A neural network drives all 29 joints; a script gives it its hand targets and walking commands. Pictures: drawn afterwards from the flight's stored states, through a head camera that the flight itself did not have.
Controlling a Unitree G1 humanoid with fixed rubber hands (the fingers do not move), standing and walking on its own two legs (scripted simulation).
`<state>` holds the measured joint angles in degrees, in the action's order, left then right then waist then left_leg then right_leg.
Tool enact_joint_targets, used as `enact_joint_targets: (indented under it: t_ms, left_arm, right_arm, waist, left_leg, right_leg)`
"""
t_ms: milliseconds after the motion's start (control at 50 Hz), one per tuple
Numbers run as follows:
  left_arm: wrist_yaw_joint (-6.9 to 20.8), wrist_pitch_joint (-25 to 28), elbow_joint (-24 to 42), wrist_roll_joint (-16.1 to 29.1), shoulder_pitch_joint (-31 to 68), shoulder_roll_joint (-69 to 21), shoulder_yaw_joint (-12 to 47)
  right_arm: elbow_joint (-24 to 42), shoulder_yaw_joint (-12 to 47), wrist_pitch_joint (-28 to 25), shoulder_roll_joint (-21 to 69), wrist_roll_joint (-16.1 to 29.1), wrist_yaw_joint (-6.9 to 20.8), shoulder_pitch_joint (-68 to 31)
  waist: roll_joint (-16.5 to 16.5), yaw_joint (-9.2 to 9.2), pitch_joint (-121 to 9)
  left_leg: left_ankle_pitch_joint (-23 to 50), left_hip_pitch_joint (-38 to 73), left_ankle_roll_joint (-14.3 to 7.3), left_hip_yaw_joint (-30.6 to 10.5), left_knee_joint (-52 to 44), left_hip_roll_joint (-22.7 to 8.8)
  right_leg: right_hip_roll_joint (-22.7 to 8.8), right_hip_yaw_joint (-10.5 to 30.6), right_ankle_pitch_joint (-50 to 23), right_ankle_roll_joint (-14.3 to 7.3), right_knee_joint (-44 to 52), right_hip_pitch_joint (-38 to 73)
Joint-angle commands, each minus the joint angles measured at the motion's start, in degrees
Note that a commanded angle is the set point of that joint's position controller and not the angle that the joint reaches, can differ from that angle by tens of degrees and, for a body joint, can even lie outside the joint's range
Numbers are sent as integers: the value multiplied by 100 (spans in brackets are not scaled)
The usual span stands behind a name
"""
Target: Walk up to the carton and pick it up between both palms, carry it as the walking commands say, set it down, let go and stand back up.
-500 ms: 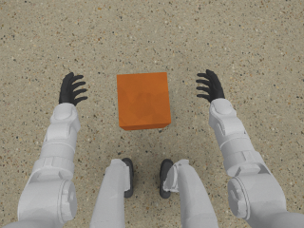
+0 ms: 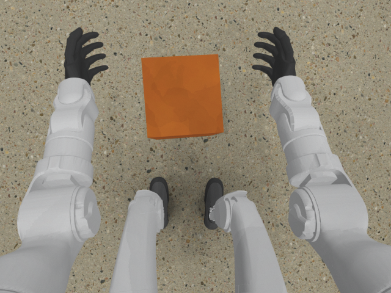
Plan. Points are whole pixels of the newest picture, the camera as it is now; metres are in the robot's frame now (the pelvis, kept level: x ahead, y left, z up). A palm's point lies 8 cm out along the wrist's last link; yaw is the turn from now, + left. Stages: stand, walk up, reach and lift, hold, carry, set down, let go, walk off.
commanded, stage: reach and lift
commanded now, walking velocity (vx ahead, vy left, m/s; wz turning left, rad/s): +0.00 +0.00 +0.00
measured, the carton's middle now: (182, 104) +0.49 +0.03 -0.49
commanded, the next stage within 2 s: none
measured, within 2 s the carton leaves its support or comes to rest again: neither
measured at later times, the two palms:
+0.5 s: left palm (110, 97) +0.48 +0.22 -0.32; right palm (254, 92) +0.50 -0.16 -0.30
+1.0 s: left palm (124, 105) +0.47 +0.21 -0.42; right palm (241, 103) +0.49 -0.15 -0.41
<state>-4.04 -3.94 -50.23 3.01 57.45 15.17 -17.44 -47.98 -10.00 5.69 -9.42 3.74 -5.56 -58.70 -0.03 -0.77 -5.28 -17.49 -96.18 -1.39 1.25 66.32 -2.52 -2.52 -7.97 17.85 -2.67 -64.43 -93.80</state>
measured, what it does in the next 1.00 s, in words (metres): lowers itself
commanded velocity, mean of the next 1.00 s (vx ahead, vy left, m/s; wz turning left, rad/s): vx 0.00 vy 0.00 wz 0.00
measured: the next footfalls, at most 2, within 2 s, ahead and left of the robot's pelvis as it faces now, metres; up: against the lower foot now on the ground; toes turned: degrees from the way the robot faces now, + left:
none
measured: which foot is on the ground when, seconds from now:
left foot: down 0.00-1.00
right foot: down 0.00-1.00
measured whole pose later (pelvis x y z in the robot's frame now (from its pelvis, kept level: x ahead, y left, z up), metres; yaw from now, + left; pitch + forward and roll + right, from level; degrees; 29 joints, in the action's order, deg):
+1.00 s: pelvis -0.05 -0.01 -0.24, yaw +0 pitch +34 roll -3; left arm -6.6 -4.0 -67.7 11.2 82.6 23.0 -8.0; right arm -66.4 -7.0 6.1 -17.0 13.0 -6.5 -84.5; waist -0.8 0.2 22.8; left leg -27.7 -126.6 -1.6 -0.4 119.8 -2.5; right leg -2.3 -6.2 29.5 -3.6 -119.2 -124.1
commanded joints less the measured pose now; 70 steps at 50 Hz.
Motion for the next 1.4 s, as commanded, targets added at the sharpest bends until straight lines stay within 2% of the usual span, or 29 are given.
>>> enact_joint_targets:
  t_ms: [0,20,100,140,180,260,280,380,400,420,460,520,560,580,620,640,700,780,800,880,900,940,960,1020,1060,1120,1240,1360,1380]
  left_arm:
    - [53,232,75,-282,1869,788,-191]
    - [-4,247,171,-382,2133,947,-360]
    - [-57,169,480,-193,2908,1191,-186]
    - [-52,55,26,51,2911,1032,2]
    - [-78,-10,342,276,3046,1284,-29]
    - [-212,-177,964,462,3335,1610,194]
    - [-217,-221,203,597,3242,1668,264]
    - [-330,-372,1117,812,3579,1742,492]
    - [-399,-366,2288,866,4106,2237,388]
    - [-426,-453,1291,1049,3820,1970,538]
    - [-511,-516,2108,998,4082,2276,552]
    - [-551,-534,1562,1029,3836,2458,556]
    - [-586,-582,1014,1072,4061,2305,671]
    - [-572,-621,2151,1112,4579,2381,788]
    - [-564,-613,2239,1336,4706,2148,945]
    - [-562,-591,978,1348,4595,1895,952]
    - [-444,-424,-905,855,4575,1867,782]
    - [-278,-72,-656,676,4778,1541,735]
    - [-259,-32,-1417,720,4495,1432,816]
    - [-270,205,-1413,666,4558,1606,696]
    - [-234,255,-1591,819,4553,1503,880]
    - [-244,298,-1444,737,4576,1610,818]
    - [-285,337,-1521,897,4577,1698,1003]
    - [-436,511,-778,966,4910,1958,1089]
    - [-486,467,-953,1372,4745,2010,1336]
    - [-545,448,532,2021,5247,1602,1903]
    - [-406,272,-728,1400,4402,1493,1471]
    - [-469,298,-1112,1439,4282,1363,1317]
    - [-469,290,-1322,1340,4073,1509,1210]
  right_arm:
    - [227,-825,-241,-1095,-106,35,-1872]
    - [176,-759,-211,-1208,-33,43,-2099]
    - [467,-605,-63,-1303,80,-42,-2869]
    - [143,-548,0,-1511,98,-94,-2896]
    - [564,-493,70,-1653,96,-244,-3326]
    - [1653,-257,258,-1854,535,-464,-3843]
    - [503,-71,309,-1596,500,-412,-3693]
    - [1584,442,435,-1638,935,-536,-3941]
    - [2286,353,493,-2033,982,-624,-4263]
    - [1470,425,526,-1971,1012,-675,-4022]
    - [2221,395,643,-2237,1031,-714,-4263]
    - [1487,835,752,-2003,1170,-677,-4022]
    - [914,826,787,-2118,1352,-641,-4100]
    - [1869,922,785,-2044,1560,-613,-4613]
    - [1847,760,747,-2355,1434,-578,-4886]
    - [950,747,655,-2281,1280,-553,-4956]
    - [-732,331,505,-2245,893,-420,-4593]
    - [-947,229,179,-2069,561,-143,-4694]
    - [-1857,351,104,-1893,698,-131,-4347]
    - [-1370,663,-185,-1921,909,-77,-4714]
    - [-1604,642,-216,-1797,849,-108,-4641]
    - [-1430,918,-246,-1618,1033,-51,-4787]
    - [-1458,888,-303,-1774,990,-132,-4632]
    - [-645,969,-397,-2066,1288,-259,-4995]
    - [-699,1158,-364,-2110,1515,-317,-4905]
    - [585,1306,-432,-2180,1835,-425,-5333]
    - [-1822,927,-87,-1662,1325,-177,-3649]
    - [-640,983,-311,-1816,1496,-285,-4585]
    - [-591,1013,-296,-1797,1539,-287,-4710]
  waist:
    - [431,323,-4828]
    - [546,581,-4864]
    - [688,612,-5282]
    - [635,327,-5293]
    - [163,353,-5863]
    - [468,505,-7455]
    - [118,499,-6272]
    - [162,580,-7859]
    - [320,868,-8928]
    - [186,491,-8482]
    - [465,622,-9526]
    - [127,909,-9126]
    - [436,874,-8592]
    - [629,885,-9412]
    - [745,759,-9085]
    - [316,550,-7604]
    - [624,541,-4766]
    - [408,491,-4065]
    - [396,530,-3109]
    - [206,821,-3599]
    - [187,549,-3416]
    - [252,867,-3683]
    - [-76,556,-3881]
    - [413,970,-5224]
    - [250,817,-5547]
    - [456,406,-7954]
    - [758,620,-5014]
    - [223,713,-5476]
    - [202,987,-5367]
  left_leg:
    - [1787,2302,253,-261,254,523]
    - [1319,2296,254,-201,395,523]
    - [649,2145,306,-80,884,534]
    - [134,1790,264,-50,1251,539]
    - [89,1624,222,-48,1477,551]
    - [707,2495,178,88,2168,660]
    - [266,1600,138,-59,2192,560]
    - [806,2396,73,99,2867,576]
    - [1254,2624,176,192,2989,718]
    - [1011,2277,143,153,3152,627]
    - [1484,3026,142,165,3344,706]
    - [1076,2490,150,180,3540,614]
    - [887,2739,149,172,3821,485]
    - [1186,3362,159,138,3782,525]
    - [1311,3037,208,137,4022,530]
    - [758,2004,111,127,4175,426]
    - [-733,914,99,-56,3959,361]
    - [-627,522,159,-80,4155,370]
    - [-875,-62,163,-21,4208,291]
    - [-321,-431,153,-25,4579,313]
    - [-565,-610,103,-115,4484,274]
    - [-60,-692,150,-128,4628,277]
    - [-47,-411,80,-229,4625,297]
    - [638,577,164,-54,4933,251]
    - [951,705,174,-70,5072,245]
    - [1810,2198,187,-96,5235,292]
    - [589,577,164,-131,4922,261]
    - [615,696,90,-97,5001,258]
    - [708,690,110,-78,5022,292]
  right_leg:
    - [575,1022,-1345,208,-518,1601]
    - [556,1031,-824,213,-739,1383]
    - [598,1041,53,156,-1180,1064]
    - [574,1021,445,166,-1567,1158]
    - [579,989,409,223,-1771,1650]
    - [672,944,-48,201,-2397,1929]
    - [609,791,187,242,-2636,1330]
    - [643,728,-404,236,-3099,2088]
    - [711,869,-949,134,-3221,2799]
    - [650,738,-913,199,-3484,2764]
    - [739,858,-1266,133,-3593,3005]
    - [657,883,-1130,185,-4033,3113]
    - [621,903,-519,150,-4195,2348]
    - [652,895,-793,126,-4124,2776]
    - [653,896,-989,80,-4411,2525]
    - [597,881,-481,168,-4447,1793]
    - [453,945,1039,100,-4281,278]
    - [502,915,935,192,-4527,-172]
    - [475,962,1151,220,-4564,-555]
    - [492,1162,566,257,-4818,-364]
    - [525,1059,735,274,-4835,-317]
    - [425,1235,103,240,-4997,46]
    - [505,1069,-2,291,-5093,195]
    - [520,1098,-343,341,-5284,314]
    - [507,1052,-642,272,-5321,532]
    - [560,843,-1525,214,-5496,1959]
    - [467,989,-73,129,-5343,-136]
    - [521,901,-147,300,-5220,187]
    - [544,942,-190,350,-5275,211]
